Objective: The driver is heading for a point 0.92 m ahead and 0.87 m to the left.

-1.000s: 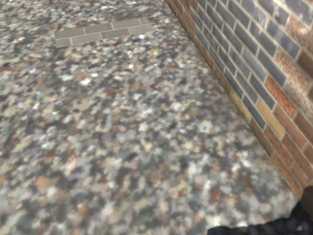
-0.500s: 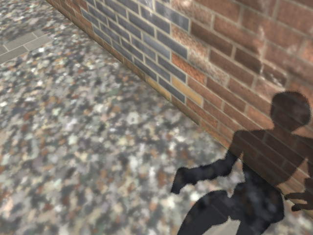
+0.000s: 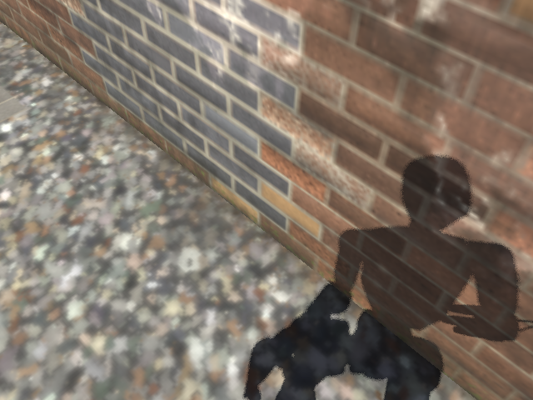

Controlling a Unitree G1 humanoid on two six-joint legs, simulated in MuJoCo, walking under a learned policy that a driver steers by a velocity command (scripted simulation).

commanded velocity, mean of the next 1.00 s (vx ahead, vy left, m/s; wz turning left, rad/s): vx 0.24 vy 0.00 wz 0.49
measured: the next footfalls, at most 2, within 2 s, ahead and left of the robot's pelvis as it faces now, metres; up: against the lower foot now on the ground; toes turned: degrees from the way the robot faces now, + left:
right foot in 0.46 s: +0.42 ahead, -0.02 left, +0.00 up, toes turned +18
left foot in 0.84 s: +0.31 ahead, +0.23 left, +0.00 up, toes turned +28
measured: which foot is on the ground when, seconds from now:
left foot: down 0.00-0.46, up 0.48-0.82, down 0.84-1.00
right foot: up 0.00-0.44, down 0.46-0.84, up 0.86-1.00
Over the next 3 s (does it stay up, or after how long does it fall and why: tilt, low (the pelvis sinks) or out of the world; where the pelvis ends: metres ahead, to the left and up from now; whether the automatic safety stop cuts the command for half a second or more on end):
stays up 0.58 0.56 0.02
